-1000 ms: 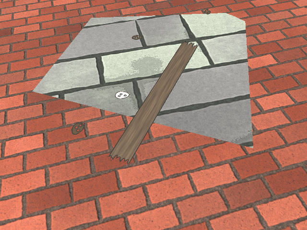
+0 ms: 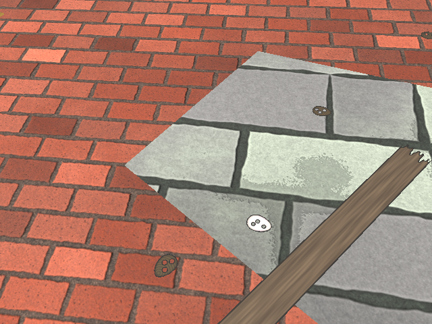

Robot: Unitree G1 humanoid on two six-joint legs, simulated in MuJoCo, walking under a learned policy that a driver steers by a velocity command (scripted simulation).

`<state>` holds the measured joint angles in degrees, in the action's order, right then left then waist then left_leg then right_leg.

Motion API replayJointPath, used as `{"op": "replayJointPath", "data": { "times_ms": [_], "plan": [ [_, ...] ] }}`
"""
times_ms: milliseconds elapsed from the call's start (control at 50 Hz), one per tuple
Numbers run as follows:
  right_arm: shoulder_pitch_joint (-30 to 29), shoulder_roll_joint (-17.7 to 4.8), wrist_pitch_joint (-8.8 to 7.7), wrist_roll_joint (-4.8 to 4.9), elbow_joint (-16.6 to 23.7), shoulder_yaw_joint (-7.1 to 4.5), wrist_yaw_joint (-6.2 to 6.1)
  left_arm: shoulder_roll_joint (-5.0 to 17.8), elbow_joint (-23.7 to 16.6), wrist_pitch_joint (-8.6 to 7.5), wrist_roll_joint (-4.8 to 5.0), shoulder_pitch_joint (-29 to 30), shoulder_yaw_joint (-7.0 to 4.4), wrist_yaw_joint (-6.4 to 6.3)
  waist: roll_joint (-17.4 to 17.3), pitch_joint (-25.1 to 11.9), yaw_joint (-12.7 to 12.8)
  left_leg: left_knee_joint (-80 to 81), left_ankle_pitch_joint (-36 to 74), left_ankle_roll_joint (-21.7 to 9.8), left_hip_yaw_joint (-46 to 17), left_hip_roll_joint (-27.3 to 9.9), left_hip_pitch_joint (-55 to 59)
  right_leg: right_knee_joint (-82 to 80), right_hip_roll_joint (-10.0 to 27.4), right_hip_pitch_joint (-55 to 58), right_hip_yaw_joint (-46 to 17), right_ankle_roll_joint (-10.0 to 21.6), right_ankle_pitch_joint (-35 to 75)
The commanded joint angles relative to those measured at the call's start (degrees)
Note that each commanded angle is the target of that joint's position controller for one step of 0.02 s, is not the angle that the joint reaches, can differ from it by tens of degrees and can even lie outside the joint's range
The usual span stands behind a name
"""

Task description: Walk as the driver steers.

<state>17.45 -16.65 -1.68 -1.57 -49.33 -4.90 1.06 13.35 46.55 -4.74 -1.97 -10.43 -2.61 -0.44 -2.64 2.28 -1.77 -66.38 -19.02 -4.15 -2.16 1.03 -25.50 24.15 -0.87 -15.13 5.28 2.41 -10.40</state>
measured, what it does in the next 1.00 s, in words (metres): walks ahead, turning left: left foot, then right foot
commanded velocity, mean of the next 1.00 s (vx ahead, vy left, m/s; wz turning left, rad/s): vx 0.50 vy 0.00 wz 0.48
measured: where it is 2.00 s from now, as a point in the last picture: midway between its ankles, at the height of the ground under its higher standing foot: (158, 257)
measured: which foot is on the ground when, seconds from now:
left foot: up 0.00-0.34, down 0.36-0.94, up 0.96-1.00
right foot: down 0.00-0.38, up 0.40-0.90, down 0.92-1.00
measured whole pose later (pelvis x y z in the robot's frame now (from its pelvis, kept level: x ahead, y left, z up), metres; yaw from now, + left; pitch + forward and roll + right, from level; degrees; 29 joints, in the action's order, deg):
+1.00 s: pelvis +0.54 +0.13 -0.02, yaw +28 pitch +1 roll +0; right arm 23.3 -15.8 -3.5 -1.2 -49.4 -2.7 -0.1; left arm 14.6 41.4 -3.1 -1.5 -8.0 -2.1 0.7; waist -0.9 2.6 -2.5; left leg -60.7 -23.6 -4.8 -5.3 6.7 -11.2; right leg 32.8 -2.5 -23.3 3.2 4.3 -10.3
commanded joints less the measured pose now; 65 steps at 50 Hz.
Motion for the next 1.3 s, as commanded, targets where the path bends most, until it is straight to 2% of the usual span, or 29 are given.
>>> {"op": "replayJointPath", "data": {
  "times_ms": [20, 100, 180, 260, 320, 340, 360, 380, 400, 420, 440, 460, 480, 520, 580, 680, 800, 860, 900, 920, 940, 960, 980, 1000, 1040, 1100, 1160, 1220, 1300],
  "plan": [
    [1.5, -0.5, 1.13, -0.51, 3.9, 0.06, 1.40, 4.7, -0.7, -1.92, 0.93, -5.4, -1.13, 0.30, 8.3, -2.6, 0.5, -1.1, 3.3, 0.6, -1.5, -4.0, -10.0, -13.0, 16.0, 8.9, -12.4, 5.9, 14.1],
    [-6.9, -0.2, 1.39, -0.66, 7.6, 0.65, 2.53, 5.1, 0.5, -2.09, 0.90, -8.1, -1.34, 0.43, 7.6, -0.6, 1.3, 4.5, 10.6, 1.5, 0.1, -5.1, -15.7, -14.9, 15.3, 10.0, -4.9, 6.2, 18.1],
    [-15.2, 1.0, 0.89, -0.34, 10.7, 1.87, 3.49, 6.5, 1.3, -1.87, 0.89, -10.0, -1.59, 0.34, 7.6, 1.4, 3.1, 19.6, 18.5, 1.0, 4.2, -4.7, -11.8, -15.3, 14.0, 10.0, 1.6, 4.9, 19.5],
    [-20.3, 0.2, 0.86, -0.77, 13.2, 2.08, 3.84, 8.6, 2.8, -0.87, 0.84, -13.8, -2.08, -0.37, 7.4, 2.5, 4.4, 28.1, 13.8, -1.4, 8.0, -3.4, -9.5, -12.7, 16.3, 16.6, 4.6, 4.2, 25.9],
    [-16.4, -1.3, 0.87, -1.29, 12.8, 1.34, 3.06, 11.0, 3.7, 0.59, 0.67, -15.0, -2.52, -0.96, 8.9, -1.2, 2.2, 31.4, 4.9, -4.7, 11.1, 1.9, -1.2, -0.1, 16.9, 20.9, 7.9, 3.3, 49.3],
    [-10.8, -2.4, 0.51, -1.42, 11.3, 0.68, 2.64, 11.8, 3.6, 1.18, 0.73, -15.0, -2.62, -1.04, 8.7, -4.7, -0.1, 33.4, 3.5, -6.2, 11.1, 4.1, 5.4, 8.9, 16.8, 20.2, 8.5, 3.2, 52.0],
    [-1.4, -4.2, 0.02, -1.93, 8.2, -0.40, 1.88, 11.8, 2.9, 1.59, 0.86, -14.4, -2.50, -1.00, 6.2, -10.1, -4.4, 37.5, 5.4, -8.0, 9.2, 4.9, 18.5, 22.1, 15.7, 13.9, 9.7, 1.8, 44.8],
    [4.7, -9.8, -0.04, -2.47, 7.4, -2.10, 0.90, 8.0, 0.1, 1.50, 1.38, -15.6, -1.55, -0.47, -1.9, -17.0, -5.6, 39.3, -3.6, -12.5, -9.7, -8.7, 36.2, 40.6, 12.7, -4.0, 9.8, -0.6, 17.9],
    [3.3, -14.3, 0.54, -0.33, 8.9, -3.10, 0.44, 6.7, -4.2, 1.05, 1.22, -12.9, -1.53, 0.44, -10.4, -20.9, -3.2, 47.6, 0.6, -19.3, -40.0, -21.5, 45.4, 57.6, 0.9, -23.3, 2.7, -3.6, -21.2],
    [4.6, -12.9, 1.24, 0.34, 8.6, -2.91, -0.18, 9.5, -5.9, 0.68, 0.58, -5.5, -1.99, 0.66, -1.3, -15.8, -5.7, 49.3, 8.2, -18.1, -34.2, -19.8, 42.8, 58.5, 3.4, -29.8, -5.4, -3.2, -16.3],
    [2.1, -10.3, 1.07, 0.73, 7.6, -2.21, -0.69, 7.7, -6.3, 0.05, 1.30, -4.4, -1.31, 0.86, 0.4, -9.0, -3.4, 49.3, 14.8, -16.8, -26.1, -18.4, 35.6, 54.6, 5.9, -29.8, -5.8, -2.7, -11.2],
    [-0.2, -7.6, 0.63, 0.91, 7.4, -1.44, -0.80, 7.3, -5.2, -0.12, 1.18, -6.0, -1.17, 0.77, 3.1, -4.7, -0.3, 50.2, 22.0, -14.2, -20.8, -15.2, 27.5, 48.3, 7.8, -25.6, -6.0, -2.6, -9.2],
    [-2.1, -6.3, 0.11, 1.22, 7.5, -0.95, -0.98, 7.2, -5.2, 0.70, 0.16, -6.7, -1.21, 0.75, 2.9, -3.1, 2.0, 50.9, 25.9, -12.8, -17.2, -12.3, 22.3, 45.0, 8.6, -22.0, -6.5, -3.1, -9.4],
    [-3.2, -5.2, -1.02, 1.47, 8.0, -0.41, -0.71, 6.7, -4.5, 2.75, -1.10, -9.2, -1.19, 1.08, 1.9, -3.9, 4.0, 52.2, 29.4, -12.4, -14.2, -9.5, 17.8, 42.1, 8.4, -17.5, -6.1, -4.1, -9.1],
    [0.0, -6.9, -1.77, 1.45, 6.9, -0.86, -0.43, 5.8, -6.0, 3.84, -0.96, -5.2, -1.04, 1.53, 1.5, -2.5, 3.3, 54.4, 26.8, -12.1, -13.3, -7.6, 15.8, 36.7, 7.8, -19.9, -5.2, -5.3, -3.7],
    [6.7, -6.7, -1.95, 1.59, 5.1, -0.74, -0.61, 5.7, -9.3, 3.73, -0.70, 5.5, -0.72, 1.75, -0.3, -0.3, -0.6, 54.8, 26.6, -9.7, -14.3, -7.0, 21.4, 24.5, 6.8, -26.3, -5.4, -5.6, 6.8],
    [12.2, -6.5, -2.38, 0.87, 2.8, -0.07, -1.62, 5.1, -12.3, 2.48, 0.00, 14.4, 0.19, 2.58, -1.0, 1.2, -4.0, 52.0, 36.0, -8.1, -14.1, -8.9, 28.9, 12.7, 3.8, -24.3, -3.6, -2.6, 9.8],
    [9.6, -7.9, -2.56, 0.59, 2.6, -0.09, -2.11, 6.6, -11.4, 1.87, 0.17, 9.6, -0.33, 2.19, -2.1, 0.7, -0.6, 48.3, 46.1, -5.7, -13.4, -9.8, 28.5, 7.4, 1.1, -13.5, -3.1, 0.5, 4.7],
    [8.0, -8.8, -2.73, 0.48, 2.2, -0.11, -1.83, 8.7, -7.3, 1.20, 0.32, -3.3, -1.49, 0.89, -0.8, -5.8, 5.4, 33.6, 57.0, -3.9, -10.4, -6.9, 27.2, 3.2, -1.8, 2.8, -1.7, 2.8, 3.3],
    [7.8, -7.0, -3.02, 0.70, 3.0, 0.48, -1.56, 11.2, -5.8, 0.64, -0.58, -12.0, -2.24, -0.01, 1.7, -11.9, 9.1, 20.1, 44.6, -3.1, -9.0, -4.6, 18.8, 2.8, 5.9, 16.7, -9.2, 5.2, 0.4],
    [14.2, -1.9, -3.06, 2.68, 4.2, 1.43, -1.31, 17.9, -5.5, 0.73, -1.84, -17.4, -3.86, -0.33, 14.2, -20.5, 7.5, -2.1, 12.1, 0.0, -3.4, 4.9, 2.3, 0.9, 22.4, 32.3, -35.6, 13.0, -2.8],
    [14.5, -5.0, -3.08, 0.96, 3.5, 1.01, -1.32, 15.4, -4.1, 1.56, 0.33, -15.6, -3.62, 0.60, 14.5, -19.5, 5.8, -8.6, -9.4, -0.3, -5.2, 7.2, -5.9, -7.1, 24.4, 29.9, -50.9, 15.8, -3.8],
    [9.8, -5.5, -2.77, -0.24, 4.0, 0.95, -1.17, 11.4, -4.9, 1.86, 1.34, -9.2, -2.75, 0.99, 8.6, -8.6, 3.1, -9.7, -4.8, -0.3, -4.7, 2.5, -9.5, -8.1, 22.1, 20.9, -42.9, 15.1, -9.1],
    [4.9, -5.2, -2.90, -0.81, 4.9, 1.34, -0.71, 7.9, -5.2, 1.71, 1.43, -6.0, -1.89, 1.42, 4.0, -4.0, 3.1, -6.4, -1.2, -0.2, -3.6, 0.0, -9.4, -9.3, 19.0, 14.1, -35.5, 13.9, -6.4],
    [2.7, -3.9, -2.28, -1.42, 6.0, 1.70, -0.04, 6.3, -3.8, 1.23, 1.30, -5.6, -1.13, 1.47, 5.5, -0.5, 0.9, -0.1, 0.7, 0.9, -2.0, -3.0, -6.8, -11.5, 13.4, 6.8, -26.7, 11.5, 4.0],
    [3.0, -2.0, -1.41, -1.40, 6.1, 2.42, 0.15, 7.8, -1.8, 0.01, 1.83, -8.3, -1.48, 1.63, 6.3, -1.3, -0.3, 4.9, 1.5, 3.5, 0.4, -3.1, -4.5, -11.1, 11.3, 4.7, -20.6, 12.4, 27.8],
    [-2.1, -1.1, -1.11, -0.77, 7.9, 3.04, -0.39, 9.5, -1.0, 0.24, 1.89, -9.4, -1.92, 1.48, 6.4, -1.9, 0.0, 13.3, 5.4, 5.9, 2.2, -2.1, -3.9, -8.7, 8.9, 3.6, -15.4, 11.6, 44.4],
    [-7.4, -0.7, -0.65, -0.17, 9.4, 3.56, -0.65, 9.8, -0.7, 1.33, 2.18, -11.1, -2.24, 1.21, 8.3, -4.0, 1.9, 21.0, 11.8, 6.1, 2.8, -0.4, -1.1, -5.6, 6.4, 4.1, -14.1, 8.4, 44.8],
    [-11.0, -2.0, -0.78, 0.45, 10.5, 3.56, -1.51, 10.5, -1.0, 3.16, 1.66, -12.7, -2.83, 0.43, 8.9, -4.7, 3.6, 28.5, 11.7, 5.5, 1.3, 1.3, 1.4, -0.5, 6.8, 6.8, -18.8, 6.6, 38.9]
  ]
}}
